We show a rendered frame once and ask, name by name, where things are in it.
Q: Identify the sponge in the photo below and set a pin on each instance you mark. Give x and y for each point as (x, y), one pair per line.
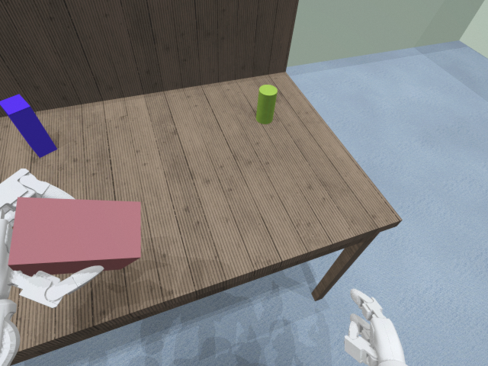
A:
(62, 236)

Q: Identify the table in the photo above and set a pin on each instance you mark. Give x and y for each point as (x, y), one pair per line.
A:
(155, 101)

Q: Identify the right robot hand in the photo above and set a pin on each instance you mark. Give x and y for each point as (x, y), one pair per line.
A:
(379, 340)

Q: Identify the left robot hand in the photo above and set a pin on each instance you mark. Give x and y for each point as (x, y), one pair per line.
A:
(41, 287)

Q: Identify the left robot forearm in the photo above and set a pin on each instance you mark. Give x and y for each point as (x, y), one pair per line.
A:
(9, 334)

